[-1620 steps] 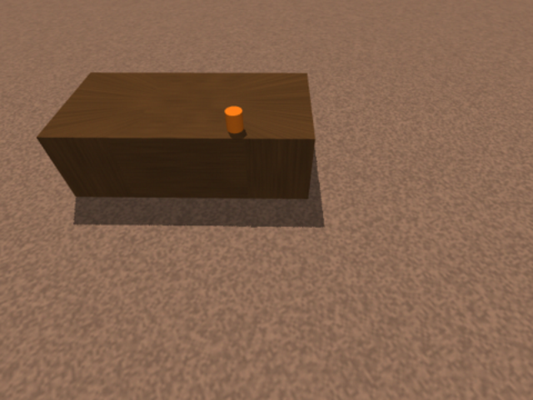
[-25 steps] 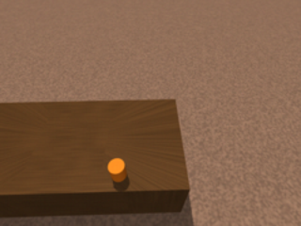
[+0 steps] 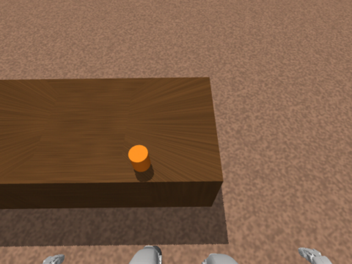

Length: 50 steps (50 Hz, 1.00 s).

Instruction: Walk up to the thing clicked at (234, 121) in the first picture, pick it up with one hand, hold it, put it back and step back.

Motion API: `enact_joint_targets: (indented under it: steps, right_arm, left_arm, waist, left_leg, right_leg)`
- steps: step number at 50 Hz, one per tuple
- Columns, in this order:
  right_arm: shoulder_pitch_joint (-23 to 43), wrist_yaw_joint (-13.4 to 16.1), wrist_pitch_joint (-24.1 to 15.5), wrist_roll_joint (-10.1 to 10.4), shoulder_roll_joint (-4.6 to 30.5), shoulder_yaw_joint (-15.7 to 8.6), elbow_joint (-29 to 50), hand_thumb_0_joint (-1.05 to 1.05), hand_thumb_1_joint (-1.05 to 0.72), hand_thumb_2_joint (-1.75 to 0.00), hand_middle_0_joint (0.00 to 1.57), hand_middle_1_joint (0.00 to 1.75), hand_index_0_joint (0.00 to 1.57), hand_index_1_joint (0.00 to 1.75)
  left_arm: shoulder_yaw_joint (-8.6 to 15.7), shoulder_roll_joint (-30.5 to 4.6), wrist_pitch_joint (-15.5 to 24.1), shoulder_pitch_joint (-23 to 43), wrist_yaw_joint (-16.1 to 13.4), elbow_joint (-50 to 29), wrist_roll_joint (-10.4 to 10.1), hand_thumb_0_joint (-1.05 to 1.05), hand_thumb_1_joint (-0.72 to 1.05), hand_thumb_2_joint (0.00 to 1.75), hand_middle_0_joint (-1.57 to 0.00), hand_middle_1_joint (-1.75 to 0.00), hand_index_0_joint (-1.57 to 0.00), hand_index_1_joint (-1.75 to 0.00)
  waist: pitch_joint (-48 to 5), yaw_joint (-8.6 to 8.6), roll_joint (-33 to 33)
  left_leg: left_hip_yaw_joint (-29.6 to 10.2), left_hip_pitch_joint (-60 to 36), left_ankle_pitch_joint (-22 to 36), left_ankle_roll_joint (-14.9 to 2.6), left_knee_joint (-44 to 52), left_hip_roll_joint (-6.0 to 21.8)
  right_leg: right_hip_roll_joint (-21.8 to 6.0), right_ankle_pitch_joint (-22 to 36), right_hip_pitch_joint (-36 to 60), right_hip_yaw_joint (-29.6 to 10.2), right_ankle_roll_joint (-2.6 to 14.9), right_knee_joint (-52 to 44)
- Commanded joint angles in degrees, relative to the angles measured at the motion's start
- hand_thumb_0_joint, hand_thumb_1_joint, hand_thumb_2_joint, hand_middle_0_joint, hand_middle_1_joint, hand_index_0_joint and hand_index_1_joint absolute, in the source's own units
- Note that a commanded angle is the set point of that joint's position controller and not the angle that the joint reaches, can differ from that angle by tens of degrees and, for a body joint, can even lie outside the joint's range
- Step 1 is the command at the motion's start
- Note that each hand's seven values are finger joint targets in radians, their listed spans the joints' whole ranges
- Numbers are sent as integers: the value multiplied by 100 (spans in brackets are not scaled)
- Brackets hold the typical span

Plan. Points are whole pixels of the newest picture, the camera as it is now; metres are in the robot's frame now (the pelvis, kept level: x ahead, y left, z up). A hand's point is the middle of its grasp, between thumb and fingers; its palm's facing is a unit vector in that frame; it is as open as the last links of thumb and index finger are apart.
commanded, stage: step back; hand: left
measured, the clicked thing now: (139, 158) +0.52 +0.19 -0.32
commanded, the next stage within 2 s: none
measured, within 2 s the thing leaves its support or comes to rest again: neither
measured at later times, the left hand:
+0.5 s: hand out of the picture -0.01 +0.26 -0.14, palm faces +0.09 -0.90 -0.42, open 7.4 cm
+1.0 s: hand out of the picture -0.21 +0.25 -0.13, palm faces -0.03 -0.90 -0.44, open 7.4 cm
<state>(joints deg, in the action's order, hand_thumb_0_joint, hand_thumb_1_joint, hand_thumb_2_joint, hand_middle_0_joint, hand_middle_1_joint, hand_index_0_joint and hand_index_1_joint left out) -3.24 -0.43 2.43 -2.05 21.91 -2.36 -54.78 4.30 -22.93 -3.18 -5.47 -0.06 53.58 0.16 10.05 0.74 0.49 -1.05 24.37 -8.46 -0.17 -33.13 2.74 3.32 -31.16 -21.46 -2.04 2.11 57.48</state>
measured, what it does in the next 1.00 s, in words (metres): walks backwards: right foot, then left foot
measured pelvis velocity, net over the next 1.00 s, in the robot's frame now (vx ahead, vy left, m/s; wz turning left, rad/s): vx -0.26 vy -0.03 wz -0.04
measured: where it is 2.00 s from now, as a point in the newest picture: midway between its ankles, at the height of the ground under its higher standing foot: outside the picture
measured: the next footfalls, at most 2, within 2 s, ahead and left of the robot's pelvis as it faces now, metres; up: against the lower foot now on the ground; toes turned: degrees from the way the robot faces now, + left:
right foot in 0.08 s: -0.03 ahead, -0.12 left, +0.00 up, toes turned +0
left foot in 0.48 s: -0.06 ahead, +0.10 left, +0.00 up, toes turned +3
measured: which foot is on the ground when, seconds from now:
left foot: down 0.00-0.10, up 0.12-0.46, down 0.48-0.94, up 0.96-1.00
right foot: up 0.00-0.06, down 0.08-0.54, up 0.56-0.88, down 0.90-1.00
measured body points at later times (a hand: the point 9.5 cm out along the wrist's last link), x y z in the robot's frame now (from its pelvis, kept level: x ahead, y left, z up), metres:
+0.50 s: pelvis -0.10 -0.01 -0.01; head -0.02 -0.01 +0.43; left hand -0.01 +0.31 -0.12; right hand +0.02 -0.32 -0.14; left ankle -0.10 +0.10 -0.73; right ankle -0.07 -0.12 -0.72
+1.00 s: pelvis -0.26 -0.03 +0.00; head -0.21 -0.06 +0.45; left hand -0.21 +0.29 -0.10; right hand -0.12 -0.33 -0.13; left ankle -0.15 +0.10 -0.69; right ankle -0.26 -0.14 -0.72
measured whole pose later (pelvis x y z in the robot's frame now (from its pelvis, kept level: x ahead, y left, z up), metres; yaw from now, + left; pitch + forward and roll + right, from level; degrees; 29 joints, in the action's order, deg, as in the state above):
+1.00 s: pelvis -0.26 -0.03 +0.00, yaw -2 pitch -3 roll +2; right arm -4.5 -0.1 5.1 -1.1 22.8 -3.5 -49.5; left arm 3.5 -20.1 -1.7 -14.7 0.1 50.8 2.3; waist 9.3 2.5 2.9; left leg -3.3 29.4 -23.6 0.7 -50.4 -2.8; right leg -0.1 -21.3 -14.8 -2.7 1.4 39.0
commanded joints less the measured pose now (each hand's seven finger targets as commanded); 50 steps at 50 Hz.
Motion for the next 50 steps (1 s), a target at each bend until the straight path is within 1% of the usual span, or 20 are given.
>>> enact_joint_targets:
  steps: [1,3,4,5,6,7,9,11,18,22,25,27,28,32,41,45,46,47,48,50]
  right_arm:
    - [175,148,-24,55,1408,-366,591,0,-90,-90,20,30,20,30]
    - [214,120,72,162,1305,-292,580,0,-90,-90,20,30,20,30]
    - [14,112,76,240,1045,-210,589,0,-90,-90,20,30,20,30]
    - [-82,153,90,206,789,-136,666,0,-90,-90,20,30,20,30]
    - [13,229,112,167,1053,-260,670,0,-90,-90,20,30,20,30]
    - [-20,236,99,138,1260,-354,600,0,-90,-90,20,30,20,30]
    - [-254,161,44,240,1317,-331,444,0,-90,-90,20,30,20,30]
    - [-458,221,-2,217,1112,-217,495,0,-90,-90,20,30,20,30]
    - [-54,263,-131,106,996,-150,833,0,-90,-90,20,30,20,30]
    - [-563,192,-126,79,1027,-239,698,0,-90,-90,20,30,20,30]
    - [-849,144,-132,76,1286,-402,595,0,-90,-90,20,30,20,30]
    - [-508,82,-97,90,1904,-514,761,0,-90,-90,20,30,20,30]
    - [-522,91,-108,40,1944,-536,759,0,-90,-90,20,30,20,30]
    - [188,156,-85,13,1237,-357,1010,0,-90,-90,20,30,20,30]
    - [-173,63,8,15,1358,-446,1097,0,-90,-90,20,30,20,30]
    - [141,37,123,122,1327,-470,1182,0,-90,-90,20,30,20,30]
    - [55,22,109,170,1016,-381,1236,0,-90,-90,20,30,20,30]
    - [370,79,124,158,989,-391,1321,0,-90,-90,20,30,20,30]
    - [304,140,156,104,1246,-487,1227,0,-90,-90,20,30,20,30]
    - [-205,81,136,186,1332,-499,926,0,-90,-90,20,30,20,30]
  left_arm:
    - [275,-791,164,-1009,-80,-164,46,0,90,90,-20,-30,-20,-30]
    - [317,-885,257,-1171,-158,-98,121,0,90,90,-20,-30,-20,-30]
    - [420,-1357,300,-1071,-177,-167,211,0,90,90,-20,-30,-20,-30]
    - [536,-1810,299,-718,-157,-380,210,0,90,90,-20,-30,-20,-30]
    - [590,-2109,288,-282,-155,-638,272,0,90,90,-20,-30,-20,-30]
    - [576,-1950,319,-22,-175,-760,245,0,90,90,-20,-30,-20,-30]
    - [440,-1338,364,313,-171,-861,196,0,90,90,-20,-30,-20,-30]
    - [445,-1232,346,147,-175,-874,170,0,90,90,-20,-30,-20,-30]
    - [440,-1108,271,-994,-337,-947,89,0,90,90,-20,-30,-20,-30]
    - [397,-1293,241,-615,-299,-1129,35,0,90,90,-20,-30,-20,-30]
    - [314,-1249,211,-239,-223,-1322,-15,0,90,90,-20,-30,-20,-30]
    - [287,-987,188,40,-256,-1314,-74,0,90,90,-20,-30,-20,-30]
    - [360,-1081,157,40,-295,-1221,4,0,90,90,-20,-30,-20,-30]
    - [336,-1016,130,-730,-239,-839,-44,0,90,90,-20,-30,-20,-30]
    - [276,-927,294,-967,-186,-784,25,0,90,90,-20,-30,-20,-30]
    - [380,-1140,328,-1717,-142,-382,172,0,90,90,-20,-30,-20,-30]
    - [498,-1512,351,-1490,-126,-513,269,0,90,90,-20,-30,-20,-30]
    - [622,-2131,305,-1021,-115,-774,246,0,90,90,-20,-30,-20,-30]
    - [598,-2208,317,-419,-158,-1020,260,0,90,90,-20,-30,-20,-30]
    - [456,-1561,362,82,-186,-1174,251,0,90,90,-20,-30,-20,-30]
  waist:
    - [-1589,155,977]
    - [-1384,171,628]
    - [-1179,11,-570]
    - [-882,-101,-1460]
    - [-793,83,-1410]
    - [-575,-8,-1353]
    - [-614,-311,-709]
    - [-1033,-306,-809]
    - [-1432,436,-913]
    - [-1577,175,-1097]
    - [-1721,-154,-205]
    - [-1545,-356,1616]
    - [-1376,-443,1493]
    - [-971,127,575]
    - [-1551,-215,1180]
    - [-1542,157,643]
    - [-1237,85,-690]
    - [-746,393,-1658]
    - [-285,285,-1662]
    - [-374,-155,-713]
  left_leg:
    - [-1085,-1289,1281,-1070,272,1046]
    - [-750,-855,679,-673,-294,587]
    - [-569,110,-543,-350,-1080,-62]
    - [-413,1064,-2309,-41,-1673,-805]
    - [-947,553,-2666,14,-2862,-796]
    - [-1047,325,-2427,-3,-3334,-633]
    - [-1098,473,-1671,-24,-3384,-959]
    - [-884,755,-1584,-16,-3420,-1084]
    - [-550,1133,-2076,32,-1612,-474]
    - [-131,-86,-1634,-105,-415,-364]
    - [-518,-1393,1150,-362,460,65]
    - [-2351,-1155,2054,-1602,1158,1630]
    - [-2926,-920,1645,-1966,1359,1970]
    - [-1219,-1047,1348,-1318,1157,1150]
    - [-965,-2080,654,-1306,785,1103]
    - [-763,-512,-883,-603,348,750]
    - [-356,571,-1734,-188,-652,43]
    - [-389,565,-2458,102,-2135,-820]
    - [-1040,292,-2415,199,-3216,-580]
    - [-1242,255,-1748,102,-3625,-996]
  right_leg:
    - [-403,699,592,-40,-210,-2170]
    - [-449,2178,1253,-104,-307,-3839]
    - [-1114,3062,1526,-1360,-281,-3763]
    - [-1938,3297,1345,-2191,157,-3849]
    - [-2672,3170,148,-2711,1223,-3968]
    - [-2677,3007,-301,-2668,1341,-4015]
    - [-1592,4333,480,-1063,675,-3481]
    - [-1355,5029,1306,-571,390,-3030]
    - [-2038,5973,3282,-1159,1020,-2397]
    - [-1948,6168,2488,-920,892,-2104]
    - [-1342,4068,1124,-532,382,-1630]
    - [240,-182,208,150,-63,-35]
    - [193,-900,43,-489,-105,998]
    - [234,136,-569,-697,-111,1814]
    - [-274,473,213,30,-415,-1660]
    - [-484,1345,1435,-212,5,-3276]
    - [-1474,745,1399,-1914,376,-3737]
    - [-2641,381,-83,-3114,1247,-4433]
    - [-3008,225,-1045,-3520,1615,-4666]
    - [-1990,1911,-484,-1693,1002,-3954]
